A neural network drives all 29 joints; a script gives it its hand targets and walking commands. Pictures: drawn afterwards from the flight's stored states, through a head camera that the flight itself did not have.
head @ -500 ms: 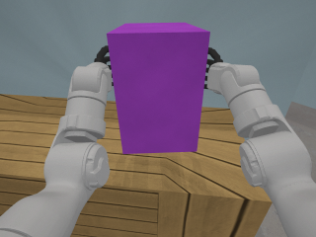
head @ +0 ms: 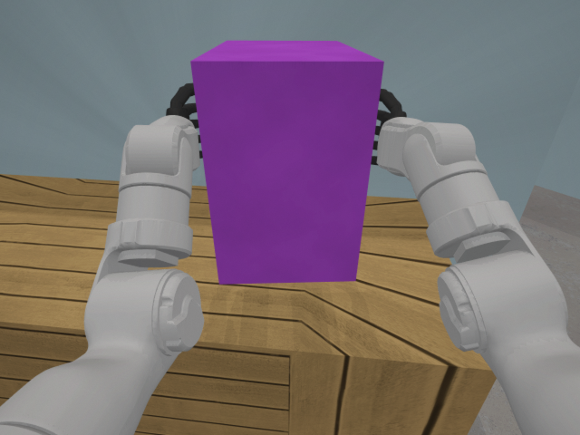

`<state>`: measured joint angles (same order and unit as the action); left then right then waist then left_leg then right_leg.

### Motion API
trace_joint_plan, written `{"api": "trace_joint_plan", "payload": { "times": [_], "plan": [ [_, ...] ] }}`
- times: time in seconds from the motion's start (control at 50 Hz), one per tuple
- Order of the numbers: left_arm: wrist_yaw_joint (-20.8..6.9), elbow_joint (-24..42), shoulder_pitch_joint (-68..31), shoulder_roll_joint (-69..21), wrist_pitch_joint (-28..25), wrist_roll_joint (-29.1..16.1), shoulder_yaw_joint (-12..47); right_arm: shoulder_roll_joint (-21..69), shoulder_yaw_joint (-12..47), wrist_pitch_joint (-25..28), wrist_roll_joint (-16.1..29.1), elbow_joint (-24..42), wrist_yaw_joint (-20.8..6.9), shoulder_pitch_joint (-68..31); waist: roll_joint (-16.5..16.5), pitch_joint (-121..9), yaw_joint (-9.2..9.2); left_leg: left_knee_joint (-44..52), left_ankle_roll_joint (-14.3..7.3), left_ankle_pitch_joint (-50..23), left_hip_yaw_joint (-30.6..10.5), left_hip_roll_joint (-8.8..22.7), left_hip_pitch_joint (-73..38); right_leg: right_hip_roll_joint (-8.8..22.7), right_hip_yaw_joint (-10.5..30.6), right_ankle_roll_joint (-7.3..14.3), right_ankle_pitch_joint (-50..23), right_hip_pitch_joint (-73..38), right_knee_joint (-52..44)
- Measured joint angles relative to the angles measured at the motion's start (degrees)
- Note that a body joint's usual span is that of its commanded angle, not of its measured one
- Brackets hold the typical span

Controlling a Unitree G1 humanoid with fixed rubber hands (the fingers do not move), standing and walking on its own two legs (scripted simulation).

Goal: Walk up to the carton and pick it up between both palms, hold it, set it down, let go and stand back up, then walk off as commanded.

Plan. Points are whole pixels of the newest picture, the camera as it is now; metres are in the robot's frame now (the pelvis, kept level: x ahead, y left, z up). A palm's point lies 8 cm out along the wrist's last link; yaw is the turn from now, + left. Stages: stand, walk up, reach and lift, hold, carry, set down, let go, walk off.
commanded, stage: hold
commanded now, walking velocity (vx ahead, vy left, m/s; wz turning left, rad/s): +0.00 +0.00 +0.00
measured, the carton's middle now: (284, 148) +0.41 -0.01 +0.30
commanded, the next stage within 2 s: none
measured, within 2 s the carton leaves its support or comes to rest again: neither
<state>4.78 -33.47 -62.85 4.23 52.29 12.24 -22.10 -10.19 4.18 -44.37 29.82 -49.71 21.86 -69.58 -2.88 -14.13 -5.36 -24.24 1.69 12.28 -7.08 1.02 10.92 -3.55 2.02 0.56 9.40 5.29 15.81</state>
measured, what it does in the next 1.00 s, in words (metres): stands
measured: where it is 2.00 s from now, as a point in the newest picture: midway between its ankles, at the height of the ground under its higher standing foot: outside the picture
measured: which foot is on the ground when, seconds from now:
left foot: down 0.00-1.00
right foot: down 0.00-1.00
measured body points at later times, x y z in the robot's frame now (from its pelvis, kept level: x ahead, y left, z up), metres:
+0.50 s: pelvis +0.00 +0.00 +0.00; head -0.12 +0.01 +0.44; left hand +0.38 +0.13 +0.33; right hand +0.36 -0.14 +0.33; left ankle +0.01 +0.13 -0.75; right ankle -0.01 -0.12 -0.75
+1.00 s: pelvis +0.00 +0.00 +0.00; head -0.10 +0.01 +0.44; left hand +0.39 +0.13 +0.33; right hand +0.37 -0.14 +0.33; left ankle +0.01 +0.13 -0.75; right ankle -0.01 -0.12 -0.75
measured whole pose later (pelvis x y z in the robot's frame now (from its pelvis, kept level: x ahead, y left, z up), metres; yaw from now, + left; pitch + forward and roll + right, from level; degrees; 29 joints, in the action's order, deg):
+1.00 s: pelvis +0.00 +0.00 +0.00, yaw +0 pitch +0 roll -2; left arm 5.6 -38.1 -64.6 6.1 50.3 10.2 -20.1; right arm -10.4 5.4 -42.7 29.3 -53.6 20.4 -71.3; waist -3.0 -15.7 -4.9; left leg -24.5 1.7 12.0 -7.2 0.9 12.7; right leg -3.6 2.2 0.5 9.2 7.0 16.0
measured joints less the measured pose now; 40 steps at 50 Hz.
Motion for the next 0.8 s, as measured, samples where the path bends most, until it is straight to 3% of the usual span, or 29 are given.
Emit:
{"api": "trace_joint_plan", "payload": {
  "times": [0.34, 0.44, 0.66, 0.8],
  "plan": [
    [0.37, -2.79, -1.09, 0.3, -0.92, -0.26, 1.15, -0.56, -0.82, 0.86, -0.51, -4.81, -1.09, -3.02, 0.42, -1.25, 0.16, -0.76, -0.09, 0.04, 0.06, -0.11, 0.8, 0.01, 0.14, -0.12, 0.0, 0.74, 0.64],
    [0.25, -6.34, -2.76, 0.65, -1.23, 0.38, -0.31, 0.16, -2.18, 1.03, -1.71, -7.61, -1.52, -3.79, 0.61, -1.47, 0.29, -0.17, -0.14, -0.33, 0.4, -0.2, 0.81, 0.14, 0.45, -0.12, 0.14, 1.37, 1.18],
    [0.88, -6.04, -2.24, 1.4, -2.4, -1.63, 2.27, -0.57, 0.02, 1.4, -1.02, -5.24, -1.71, -2.62, -0.05, -1.69, 0.17, -0.63, 0.03, -0.4, -0.14, -0.06, 2.07, -0.11, 0.06, -0.03, -0.27, 2.04, 0.71],
    [0.88, -8.15, -3.52, 0.93, -2.78, -0.62, -0.01, -0.3, -1.31, 1.16, -1.96, -7.06, -1.87, -3.63, -0.17, -1.76, 0.83, -0.2, -0.07, -0.48, 0.27, -0.08, 1.94, -0.05, 0.5, -0.06, -0.14, 2.36, 0.95]
  ]
}}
